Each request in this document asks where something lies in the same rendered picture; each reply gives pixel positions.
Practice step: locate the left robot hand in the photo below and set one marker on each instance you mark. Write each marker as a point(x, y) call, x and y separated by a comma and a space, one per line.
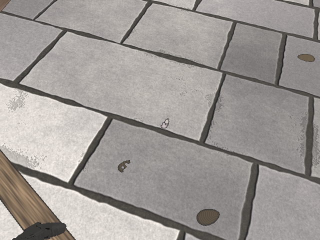
point(43, 231)

